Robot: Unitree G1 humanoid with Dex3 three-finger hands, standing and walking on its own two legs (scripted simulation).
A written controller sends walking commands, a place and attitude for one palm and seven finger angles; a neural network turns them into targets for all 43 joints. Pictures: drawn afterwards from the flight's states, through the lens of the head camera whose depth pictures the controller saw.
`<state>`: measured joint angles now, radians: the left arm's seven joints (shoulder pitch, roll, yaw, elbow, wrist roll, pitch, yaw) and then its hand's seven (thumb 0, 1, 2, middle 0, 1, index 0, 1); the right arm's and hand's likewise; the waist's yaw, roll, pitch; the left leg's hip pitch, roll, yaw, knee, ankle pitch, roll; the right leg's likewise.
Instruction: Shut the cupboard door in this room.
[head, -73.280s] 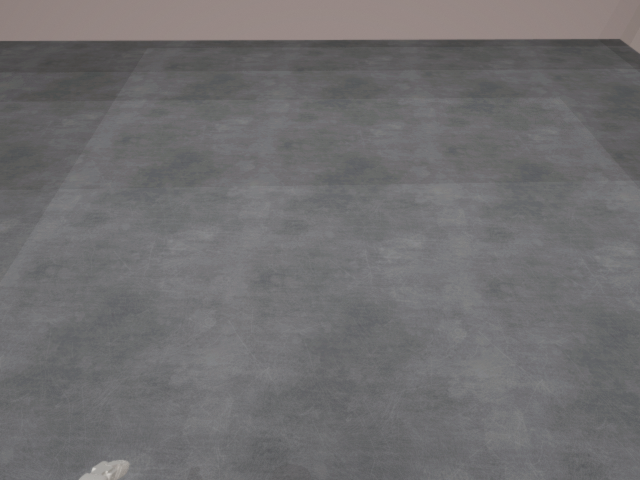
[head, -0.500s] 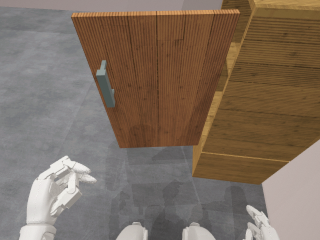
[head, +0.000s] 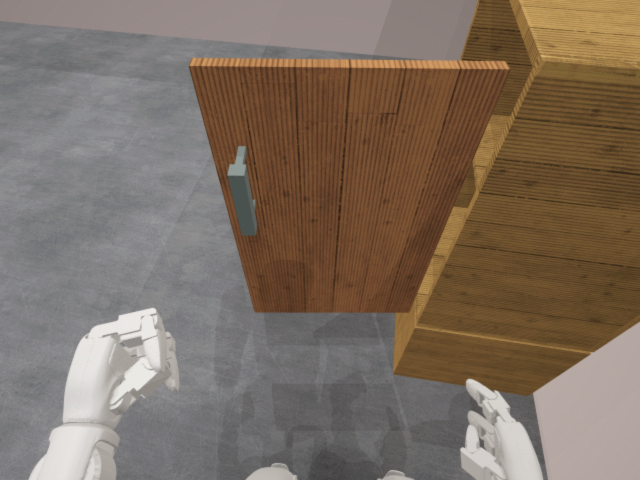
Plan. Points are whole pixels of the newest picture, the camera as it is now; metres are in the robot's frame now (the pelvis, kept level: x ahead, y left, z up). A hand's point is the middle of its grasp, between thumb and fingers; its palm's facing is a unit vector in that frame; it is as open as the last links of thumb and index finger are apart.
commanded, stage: raise the hand and make a fist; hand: left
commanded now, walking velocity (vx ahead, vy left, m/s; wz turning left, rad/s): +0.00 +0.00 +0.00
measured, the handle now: (245, 192) +0.47 +0.15 +0.08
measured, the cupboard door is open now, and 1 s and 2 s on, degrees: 99 99 99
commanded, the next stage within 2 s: bring the fist close to the handle in 0.48 s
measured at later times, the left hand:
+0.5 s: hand (179, 357) +0.23 +0.17 +0.07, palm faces +0.08 -1.00 -0.03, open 3.1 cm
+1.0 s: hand (224, 308) +0.29 +0.14 +0.08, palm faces +0.06 -1.00 -0.02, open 3.1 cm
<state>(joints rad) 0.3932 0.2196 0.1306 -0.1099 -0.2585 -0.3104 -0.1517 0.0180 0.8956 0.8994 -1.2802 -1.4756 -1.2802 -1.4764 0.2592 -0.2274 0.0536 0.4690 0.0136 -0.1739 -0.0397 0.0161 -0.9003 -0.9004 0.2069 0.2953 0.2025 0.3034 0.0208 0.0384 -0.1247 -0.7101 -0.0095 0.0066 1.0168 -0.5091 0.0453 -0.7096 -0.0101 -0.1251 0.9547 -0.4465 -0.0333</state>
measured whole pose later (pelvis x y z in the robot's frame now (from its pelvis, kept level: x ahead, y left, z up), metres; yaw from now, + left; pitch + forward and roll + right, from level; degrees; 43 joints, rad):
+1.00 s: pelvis +0.00 -0.02 +0.01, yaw -1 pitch +11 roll +0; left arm 0.13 0.18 0.09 0.10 -0.21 -0.29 -0.07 0.02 0.90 0.90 -1.30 -1.50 -1.30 -1.50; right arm 0.26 -0.24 0.03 0.55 0.02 -0.16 -0.03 0.02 -0.90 -0.90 0.21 0.29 0.20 0.30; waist -0.01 0.03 -0.12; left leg -0.65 0.00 0.02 0.93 -0.47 0.02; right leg -0.67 0.00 -0.11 0.91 -0.43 -0.06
